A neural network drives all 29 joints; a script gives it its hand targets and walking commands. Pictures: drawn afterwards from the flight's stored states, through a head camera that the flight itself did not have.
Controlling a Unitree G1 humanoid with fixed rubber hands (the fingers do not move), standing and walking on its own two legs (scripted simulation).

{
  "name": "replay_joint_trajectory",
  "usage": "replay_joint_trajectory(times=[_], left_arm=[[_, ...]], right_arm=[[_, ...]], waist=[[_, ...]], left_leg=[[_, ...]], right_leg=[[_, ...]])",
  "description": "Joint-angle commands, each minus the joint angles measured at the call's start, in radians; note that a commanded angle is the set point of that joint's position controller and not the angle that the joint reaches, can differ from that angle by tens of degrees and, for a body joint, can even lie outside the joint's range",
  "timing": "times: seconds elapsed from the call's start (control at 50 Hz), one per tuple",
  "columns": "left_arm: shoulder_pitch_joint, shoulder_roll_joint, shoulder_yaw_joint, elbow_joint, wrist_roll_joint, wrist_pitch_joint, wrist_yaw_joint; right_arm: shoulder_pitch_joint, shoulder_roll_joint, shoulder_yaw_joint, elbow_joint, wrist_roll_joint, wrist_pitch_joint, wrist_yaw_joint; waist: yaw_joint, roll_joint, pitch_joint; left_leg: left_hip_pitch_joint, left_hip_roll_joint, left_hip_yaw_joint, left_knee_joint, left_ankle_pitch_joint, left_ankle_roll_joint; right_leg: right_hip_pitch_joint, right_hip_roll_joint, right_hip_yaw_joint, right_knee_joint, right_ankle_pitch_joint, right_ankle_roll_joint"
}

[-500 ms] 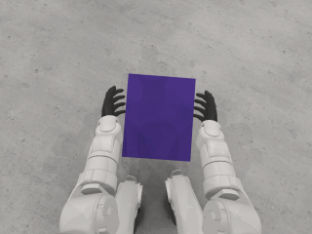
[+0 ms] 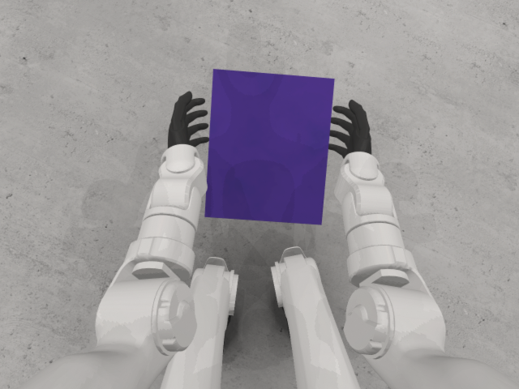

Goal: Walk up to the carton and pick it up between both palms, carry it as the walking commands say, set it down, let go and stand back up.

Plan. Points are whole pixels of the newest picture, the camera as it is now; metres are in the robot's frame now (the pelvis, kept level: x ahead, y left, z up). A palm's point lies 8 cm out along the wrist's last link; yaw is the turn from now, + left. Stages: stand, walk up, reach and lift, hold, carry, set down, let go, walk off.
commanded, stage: set down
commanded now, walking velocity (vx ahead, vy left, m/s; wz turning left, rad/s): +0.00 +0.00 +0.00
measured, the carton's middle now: (266, 152) +0.48 -0.04 -0.17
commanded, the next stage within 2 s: none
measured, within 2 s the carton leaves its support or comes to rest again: neither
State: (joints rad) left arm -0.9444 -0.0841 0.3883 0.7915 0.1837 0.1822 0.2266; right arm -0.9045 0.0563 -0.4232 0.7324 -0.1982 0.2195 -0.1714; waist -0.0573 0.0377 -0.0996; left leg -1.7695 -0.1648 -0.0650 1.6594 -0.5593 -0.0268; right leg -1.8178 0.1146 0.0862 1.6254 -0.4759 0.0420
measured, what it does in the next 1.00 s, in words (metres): lowers itself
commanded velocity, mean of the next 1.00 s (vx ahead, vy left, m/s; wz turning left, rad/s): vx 0.00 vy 0.00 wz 0.00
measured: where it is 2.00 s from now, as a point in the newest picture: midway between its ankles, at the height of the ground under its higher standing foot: (256, 328)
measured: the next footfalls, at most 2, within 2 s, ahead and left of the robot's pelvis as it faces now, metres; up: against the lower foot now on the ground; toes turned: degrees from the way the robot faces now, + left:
none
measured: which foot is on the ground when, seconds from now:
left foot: down 0.00-1.00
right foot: down 0.00-1.00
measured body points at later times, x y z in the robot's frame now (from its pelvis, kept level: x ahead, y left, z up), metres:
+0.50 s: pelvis -0.01 -0.01 -0.07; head +0.29 -0.03 +0.27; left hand +0.50 +0.09 -0.18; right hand +0.48 -0.18 -0.18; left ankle +0.08 +0.11 -0.50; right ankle +0.11 -0.12 -0.50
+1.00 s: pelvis -0.02 +0.00 -0.12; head +0.33 -0.03 +0.16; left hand +0.53 +0.09 -0.27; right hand +0.50 -0.19 -0.27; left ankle +0.08 +0.11 -0.50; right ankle +0.11 -0.12 -0.50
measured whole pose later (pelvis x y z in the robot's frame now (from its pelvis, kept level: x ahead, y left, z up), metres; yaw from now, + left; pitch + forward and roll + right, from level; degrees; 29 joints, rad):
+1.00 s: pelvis -0.02 +0.00 -0.12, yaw +1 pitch +42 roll +2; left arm -1.30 0.05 0.39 0.86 0.13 0.22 0.21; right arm -1.26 -0.09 -0.39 0.81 -0.15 0.26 -0.17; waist -0.06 0.05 0.14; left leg -2.19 -0.20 -0.04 2.04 -0.60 -0.07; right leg -2.24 0.15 0.07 2.01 -0.50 0.06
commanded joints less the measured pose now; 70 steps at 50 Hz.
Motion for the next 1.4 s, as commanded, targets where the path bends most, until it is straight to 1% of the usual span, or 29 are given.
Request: replay_joint_trajectory(times=[0.0, 0.2, 0.66, 0.9, 1.02, 1.06, 1.14, 1.26, 1.28, 1.34, 1.38], left_arm=[[-0.618, -0.931, -0.468, 0.018, -0.084, -0.021, -0.27], [-0.711, -0.907, -0.448, 0.025, -0.095, -0.012, -0.271], [-0.895, -0.84, -0.405, 0.049, -0.118, 0.016, -0.293], [-0.97, -0.813, -0.415, 0.05, -0.145, 0.02, -0.292], [-1.005, -0.796, -0.432, 0.049, -0.166, 0.016, -0.289], [-1.019, -0.788, -0.436, 0.051, -0.172, 0.014, -0.288], [-1.021, -0.778, -0.441, 0.061, -0.169, 0.007, -0.282], [-1.024, -0.767, -0.464, 0.062, -0.184, -0.007, -0.277], [-1.029, -0.762, -0.467, 0.058, -0.186, -0.008, -0.276], [-1.032, -0.742, -0.466, 0.063, -0.195, -0.019, -0.276], [-1.034, -0.736, -0.468, 0.063, -0.204, -0.025, -0.275]], right_arm=[[-0.638, 0.899, 0.495, 0.006, 0.096, -0.024, 0.28], [-0.731, 0.876, 0.485, 0.007, 0.103, -0.015, 0.28], [-0.922, 0.824, 0.477, 0.013, 0.131, 0.0, 0.275], [-0.999, 0.784, 0.483, 0.014, 0.16, -0.002, 0.287], [-1.03, 0.757, 0.487, 0.017, 0.18, -0.007, 0.297], [-1.051, 0.743, 0.485, 0.011, 0.187, -0.007, 0.302], [-1.048, 0.709, 0.463, 0.038, 0.197, -0.017, 0.317], [-1.033, 0.659, 0.428, 0.075, 0.202, -0.031, 0.337], [-1.032, 0.651, 0.427, 0.084, 0.203, -0.033, 0.341], [-1.028, 0.625, 0.414, 0.101, 0.2, -0.041, 0.348], [-1.032, 0.612, 0.415, 0.092, 0.202, -0.047, 0.351]], waist=[[-0.029, -0.006, -0.955], [-0.029, -0.011, -0.992], [-0.027, -0.034, -1.023], [-0.035, -0.029, -1.02], [-0.044, -0.019, -1.004], [-0.053, -0.012, -0.98], [-0.063, 0.034, -0.897], [-0.095, 0.085, -0.836], [-0.092, 0.091, -0.82], [-0.103, 0.088, -0.752], [-0.108, 0.085, -0.743]], left_leg=[[0.368, -0.049, 0.07, -0.156, 0.213, -0.013], [0.288, -0.053, 0.089, -0.068, 0.217, -0.013], [0.098, -0.056, 0.127, 0.115, 0.208, -0.001], [0.059, -0.051, 0.133, 0.205, 0.229, 0.002], [0.057, -0.047, 0.132, 0.249, 0.244, 0.001], [0.054, -0.046, 0.131, 0.261, 0.235, 0.002], [0.043, -0.044, 0.123, 0.282, 0.253, 0.001], [0.054, -0.039, 0.106, 0.312, 0.298, -0.001], [0.048, -0.038, 0.104, 0.313, 0.297, -0.001], [0.025, -0.038, 0.091, 0.325, 0.313, 0.0], [0.033, -0.037, 0.084, 0.334, 0.334, 0.001]], right_leg=[[0.599, 0.055, -0.114, -0.104, 0.266, -0.003], [0.547, 0.054, -0.125, -0.024, 0.275, -0.002], [0.448, 0.047, -0.139, 0.142, 0.295, 0.004], [0.382, 0.04, -0.149, 0.233, 0.308, 0.007], [0.349, 0.035, -0.154, 0.279, 0.316, 0.006], [0.318, 0.033, -0.155, 0.288, 0.305, 0.006], [0.257, 0.03, -0.149, 0.316, 0.312, -0.005], [0.196, 0.023, -0.148, 0.358, 0.338, -0.017], [0.185, 0.022, -0.147, 0.365, 0.333, -0.02], [0.152, 0.019, -0.144, 0.384, 0.34, -0.026], [0.146, 0.017, -0.142, 0.394, 0.354, -0.03]])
